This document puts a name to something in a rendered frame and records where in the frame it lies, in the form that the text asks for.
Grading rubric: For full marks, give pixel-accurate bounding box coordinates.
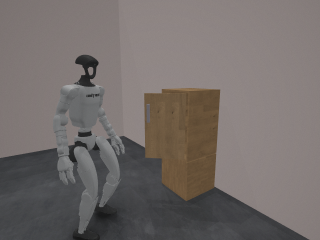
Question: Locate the robot left forearm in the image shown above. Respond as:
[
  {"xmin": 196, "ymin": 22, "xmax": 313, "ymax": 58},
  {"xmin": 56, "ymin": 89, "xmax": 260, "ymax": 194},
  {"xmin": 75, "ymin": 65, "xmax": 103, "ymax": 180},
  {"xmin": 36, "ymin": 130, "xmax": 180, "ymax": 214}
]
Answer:
[{"xmin": 99, "ymin": 113, "xmax": 116, "ymax": 138}]

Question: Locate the handle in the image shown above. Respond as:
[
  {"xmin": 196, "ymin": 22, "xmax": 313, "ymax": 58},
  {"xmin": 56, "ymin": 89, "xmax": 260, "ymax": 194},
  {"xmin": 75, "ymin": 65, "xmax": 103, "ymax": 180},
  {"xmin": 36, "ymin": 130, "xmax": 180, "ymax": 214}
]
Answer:
[{"xmin": 146, "ymin": 104, "xmax": 150, "ymax": 123}]

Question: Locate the robot left hand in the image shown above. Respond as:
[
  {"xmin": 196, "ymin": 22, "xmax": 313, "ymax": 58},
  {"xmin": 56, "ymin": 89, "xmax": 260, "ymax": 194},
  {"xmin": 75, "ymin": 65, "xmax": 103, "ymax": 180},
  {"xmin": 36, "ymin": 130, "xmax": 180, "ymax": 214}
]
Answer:
[{"xmin": 110, "ymin": 135, "xmax": 125, "ymax": 156}]

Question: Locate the robot right hand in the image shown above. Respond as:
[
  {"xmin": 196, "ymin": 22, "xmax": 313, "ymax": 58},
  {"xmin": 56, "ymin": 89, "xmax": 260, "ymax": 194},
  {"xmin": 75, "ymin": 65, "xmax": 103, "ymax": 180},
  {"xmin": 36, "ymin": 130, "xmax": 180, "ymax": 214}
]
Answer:
[{"xmin": 57, "ymin": 156, "xmax": 76, "ymax": 185}]

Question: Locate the humanoid robot torso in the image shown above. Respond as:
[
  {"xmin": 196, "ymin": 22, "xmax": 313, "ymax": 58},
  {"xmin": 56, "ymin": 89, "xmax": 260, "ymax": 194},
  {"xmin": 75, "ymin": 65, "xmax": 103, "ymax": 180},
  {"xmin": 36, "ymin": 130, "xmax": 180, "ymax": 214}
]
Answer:
[{"xmin": 68, "ymin": 81, "xmax": 101, "ymax": 151}]

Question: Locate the robot right upper arm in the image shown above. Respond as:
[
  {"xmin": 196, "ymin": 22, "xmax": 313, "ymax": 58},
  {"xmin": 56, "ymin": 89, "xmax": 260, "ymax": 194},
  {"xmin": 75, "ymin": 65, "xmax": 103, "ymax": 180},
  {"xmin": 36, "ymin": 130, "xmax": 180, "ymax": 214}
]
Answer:
[{"xmin": 54, "ymin": 84, "xmax": 80, "ymax": 126}]

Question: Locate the robot right thigh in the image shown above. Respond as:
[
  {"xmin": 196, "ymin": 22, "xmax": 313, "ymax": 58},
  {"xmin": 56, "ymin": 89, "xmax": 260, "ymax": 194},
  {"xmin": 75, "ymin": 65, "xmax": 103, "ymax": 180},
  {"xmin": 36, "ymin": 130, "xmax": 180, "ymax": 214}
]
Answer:
[{"xmin": 68, "ymin": 142, "xmax": 98, "ymax": 202}]

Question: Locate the robot left upper arm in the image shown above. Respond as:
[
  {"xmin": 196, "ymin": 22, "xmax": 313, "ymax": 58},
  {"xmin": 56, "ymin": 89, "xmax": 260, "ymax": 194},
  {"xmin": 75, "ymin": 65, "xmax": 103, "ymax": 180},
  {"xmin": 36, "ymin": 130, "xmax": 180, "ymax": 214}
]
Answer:
[{"xmin": 96, "ymin": 85, "xmax": 105, "ymax": 118}]

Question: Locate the robot right forearm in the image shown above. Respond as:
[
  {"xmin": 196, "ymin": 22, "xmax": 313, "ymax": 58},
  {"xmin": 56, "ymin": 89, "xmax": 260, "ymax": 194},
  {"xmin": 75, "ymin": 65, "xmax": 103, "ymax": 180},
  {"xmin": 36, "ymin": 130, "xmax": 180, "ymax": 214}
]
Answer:
[{"xmin": 53, "ymin": 115, "xmax": 70, "ymax": 157}]

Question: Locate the cupboard door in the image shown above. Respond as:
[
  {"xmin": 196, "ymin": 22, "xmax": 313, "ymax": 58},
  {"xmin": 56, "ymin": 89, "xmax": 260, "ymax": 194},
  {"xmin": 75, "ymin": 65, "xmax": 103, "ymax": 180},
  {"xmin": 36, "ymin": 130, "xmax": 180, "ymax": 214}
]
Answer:
[{"xmin": 144, "ymin": 93, "xmax": 186, "ymax": 160}]

